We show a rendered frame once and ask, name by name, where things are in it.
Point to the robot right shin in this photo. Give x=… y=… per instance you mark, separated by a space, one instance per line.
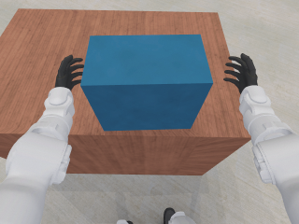
x=177 y=214

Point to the right robot upper arm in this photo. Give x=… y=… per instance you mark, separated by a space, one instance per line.
x=277 y=162

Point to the pedestal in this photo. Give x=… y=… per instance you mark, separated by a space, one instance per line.
x=32 y=48

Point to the robot left forearm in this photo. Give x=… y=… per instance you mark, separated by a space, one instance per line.
x=56 y=121

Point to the robot left hand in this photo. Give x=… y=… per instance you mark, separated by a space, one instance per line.
x=64 y=77

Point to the robot right forearm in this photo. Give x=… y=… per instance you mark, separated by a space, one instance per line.
x=258 y=117

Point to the robot right hand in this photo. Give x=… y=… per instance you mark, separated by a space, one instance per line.
x=247 y=72

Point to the right robot foot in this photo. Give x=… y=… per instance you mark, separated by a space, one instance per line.
x=168 y=212

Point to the left robot upper arm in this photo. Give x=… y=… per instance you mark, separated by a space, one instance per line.
x=39 y=162

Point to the carton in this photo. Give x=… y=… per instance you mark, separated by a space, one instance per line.
x=146 y=82

